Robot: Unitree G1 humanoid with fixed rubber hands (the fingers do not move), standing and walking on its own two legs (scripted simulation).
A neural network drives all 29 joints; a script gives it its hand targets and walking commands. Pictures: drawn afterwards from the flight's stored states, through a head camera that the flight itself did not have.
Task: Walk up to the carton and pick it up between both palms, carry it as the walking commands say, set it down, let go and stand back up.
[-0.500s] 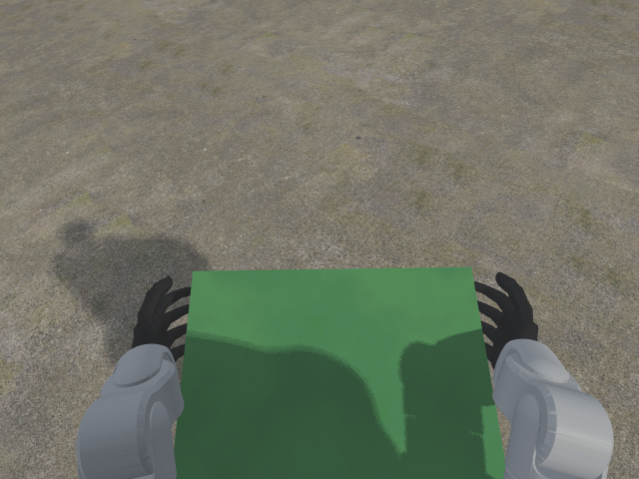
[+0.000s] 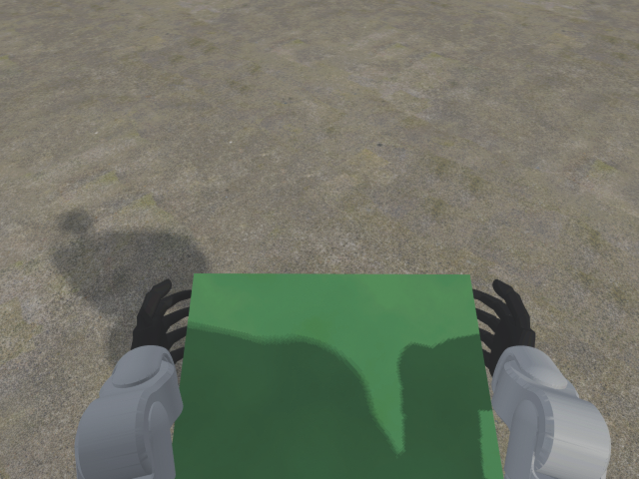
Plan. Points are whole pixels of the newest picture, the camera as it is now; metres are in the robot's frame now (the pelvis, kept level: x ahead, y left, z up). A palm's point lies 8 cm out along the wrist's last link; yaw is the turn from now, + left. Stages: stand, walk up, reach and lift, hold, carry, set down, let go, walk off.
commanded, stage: carry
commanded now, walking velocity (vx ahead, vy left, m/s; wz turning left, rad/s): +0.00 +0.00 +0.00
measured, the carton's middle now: (328, 380) +0.25 +0.00 +0.00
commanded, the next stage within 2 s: none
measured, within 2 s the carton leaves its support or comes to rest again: neither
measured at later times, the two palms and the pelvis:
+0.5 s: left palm (93, 448) +0.15 +0.21 +0.10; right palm (498, 421) +0.17 -0.16 +0.09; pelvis -0.07 +0.02 +0.00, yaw +3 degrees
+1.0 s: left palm out of the picture +0.08 +0.21 +0.08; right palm out of the picture +0.11 -0.16 +0.08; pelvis -0.14 +0.01 +0.00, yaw +4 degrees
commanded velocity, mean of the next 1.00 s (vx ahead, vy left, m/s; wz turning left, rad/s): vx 0.00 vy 0.00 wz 0.00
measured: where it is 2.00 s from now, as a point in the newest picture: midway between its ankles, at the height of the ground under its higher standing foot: outside the picture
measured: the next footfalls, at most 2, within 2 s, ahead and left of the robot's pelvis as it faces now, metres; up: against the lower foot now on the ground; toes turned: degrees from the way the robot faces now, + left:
right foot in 0.04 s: +0.00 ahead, -0.07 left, +0.00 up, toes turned -8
left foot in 0.42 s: -0.02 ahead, +0.12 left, +0.00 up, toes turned +2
